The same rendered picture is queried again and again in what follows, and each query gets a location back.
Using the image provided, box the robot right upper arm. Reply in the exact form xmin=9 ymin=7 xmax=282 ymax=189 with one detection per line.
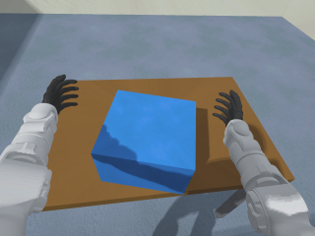
xmin=246 ymin=184 xmax=315 ymax=236

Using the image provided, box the carton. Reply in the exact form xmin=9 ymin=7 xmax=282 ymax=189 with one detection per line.
xmin=91 ymin=89 xmax=196 ymax=195

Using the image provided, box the right robot forearm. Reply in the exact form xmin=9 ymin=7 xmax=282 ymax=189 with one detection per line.
xmin=222 ymin=119 xmax=310 ymax=222

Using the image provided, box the robot right hand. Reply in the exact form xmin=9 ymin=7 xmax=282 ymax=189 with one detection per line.
xmin=213 ymin=90 xmax=243 ymax=126

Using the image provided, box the robot left hand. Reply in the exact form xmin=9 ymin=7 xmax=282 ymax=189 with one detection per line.
xmin=42 ymin=74 xmax=79 ymax=115

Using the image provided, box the table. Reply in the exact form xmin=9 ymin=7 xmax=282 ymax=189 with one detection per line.
xmin=42 ymin=77 xmax=295 ymax=219

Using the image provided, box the robot left upper arm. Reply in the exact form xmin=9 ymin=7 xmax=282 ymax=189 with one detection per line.
xmin=0 ymin=158 xmax=52 ymax=236

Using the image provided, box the left robot forearm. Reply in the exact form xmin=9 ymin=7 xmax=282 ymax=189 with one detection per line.
xmin=0 ymin=103 xmax=58 ymax=167

